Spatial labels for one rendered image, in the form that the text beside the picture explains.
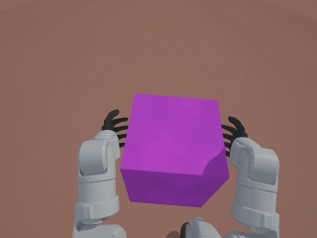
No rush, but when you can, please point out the robot left upper arm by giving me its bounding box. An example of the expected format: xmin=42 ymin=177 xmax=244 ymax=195
xmin=75 ymin=224 xmax=127 ymax=238

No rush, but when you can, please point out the right robot forearm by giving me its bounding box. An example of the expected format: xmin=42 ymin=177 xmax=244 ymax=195
xmin=229 ymin=137 xmax=280 ymax=238

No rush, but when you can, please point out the left robot hand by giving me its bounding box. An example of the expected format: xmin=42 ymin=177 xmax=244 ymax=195
xmin=101 ymin=109 xmax=129 ymax=148

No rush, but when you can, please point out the right robot hand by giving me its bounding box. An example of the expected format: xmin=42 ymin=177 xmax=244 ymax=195
xmin=221 ymin=116 xmax=248 ymax=158

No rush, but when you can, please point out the carton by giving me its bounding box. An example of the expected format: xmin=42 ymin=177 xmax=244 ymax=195
xmin=120 ymin=93 xmax=230 ymax=208

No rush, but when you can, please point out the robot right thigh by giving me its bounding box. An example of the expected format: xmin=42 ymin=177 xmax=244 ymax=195
xmin=185 ymin=220 xmax=222 ymax=238

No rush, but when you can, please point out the left robot forearm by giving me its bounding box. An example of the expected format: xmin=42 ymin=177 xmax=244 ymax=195
xmin=72 ymin=130 xmax=121 ymax=238

